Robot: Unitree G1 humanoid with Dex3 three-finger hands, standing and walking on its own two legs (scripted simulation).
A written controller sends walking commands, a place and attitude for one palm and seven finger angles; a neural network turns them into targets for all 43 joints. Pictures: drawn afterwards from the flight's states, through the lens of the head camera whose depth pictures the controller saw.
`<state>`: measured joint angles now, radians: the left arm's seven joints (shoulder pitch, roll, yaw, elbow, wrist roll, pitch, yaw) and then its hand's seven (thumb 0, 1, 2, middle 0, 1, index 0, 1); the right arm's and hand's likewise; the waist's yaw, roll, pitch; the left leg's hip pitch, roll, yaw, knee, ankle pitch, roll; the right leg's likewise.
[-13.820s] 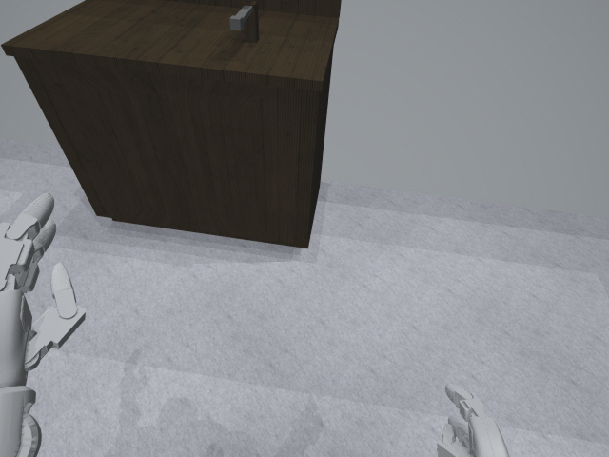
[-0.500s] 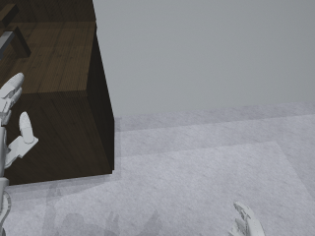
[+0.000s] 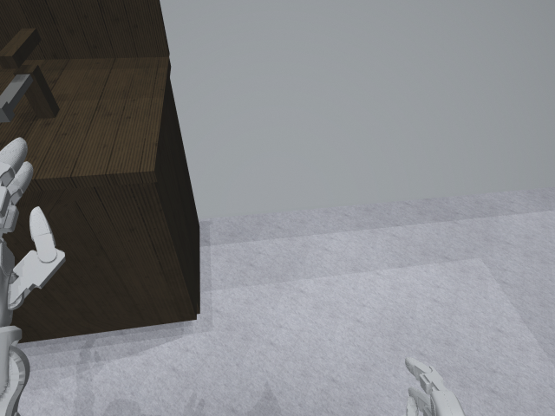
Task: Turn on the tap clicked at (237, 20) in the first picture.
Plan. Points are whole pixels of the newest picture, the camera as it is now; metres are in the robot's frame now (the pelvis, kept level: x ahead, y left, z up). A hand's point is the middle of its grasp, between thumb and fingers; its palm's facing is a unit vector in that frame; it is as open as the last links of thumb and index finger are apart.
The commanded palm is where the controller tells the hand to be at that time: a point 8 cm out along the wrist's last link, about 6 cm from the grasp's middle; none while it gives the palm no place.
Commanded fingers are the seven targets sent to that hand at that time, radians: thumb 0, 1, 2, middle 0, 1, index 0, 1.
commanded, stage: shuffle to correct the standing spot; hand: left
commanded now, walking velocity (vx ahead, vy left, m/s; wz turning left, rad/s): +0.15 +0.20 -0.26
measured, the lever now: out of the picture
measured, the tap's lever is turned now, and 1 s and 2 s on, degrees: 0 0 0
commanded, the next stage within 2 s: come to a stop and stand still in 1.18 s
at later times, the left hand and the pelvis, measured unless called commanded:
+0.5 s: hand (71, 203) +0.30 +0.30 +0.17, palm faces +0.33 -0.86 -0.39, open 7.4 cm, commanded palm +0.24 +0.34 +0.18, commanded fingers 0.00 0.90 0.90 -0.20 -0.30 -0.20 -0.30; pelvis +0.06 +0.07 -0.01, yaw -3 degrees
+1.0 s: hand (22, 159) +0.38 +0.41 +0.16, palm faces +0.30 -0.82 -0.49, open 7.4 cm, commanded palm +0.32 +0.45 +0.18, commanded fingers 0.00 0.90 0.90 -0.20 -0.30 -0.20 -0.30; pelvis +0.14 +0.19 -0.01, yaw -5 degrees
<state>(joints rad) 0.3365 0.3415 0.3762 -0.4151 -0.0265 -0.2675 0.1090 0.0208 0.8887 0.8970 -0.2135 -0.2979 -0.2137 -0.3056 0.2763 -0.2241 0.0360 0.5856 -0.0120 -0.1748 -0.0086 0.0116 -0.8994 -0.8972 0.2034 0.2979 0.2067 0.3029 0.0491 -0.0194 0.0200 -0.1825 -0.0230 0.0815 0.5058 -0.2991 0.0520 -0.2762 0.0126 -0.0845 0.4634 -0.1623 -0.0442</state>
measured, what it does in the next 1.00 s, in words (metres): steps to the left: left foot, then right foot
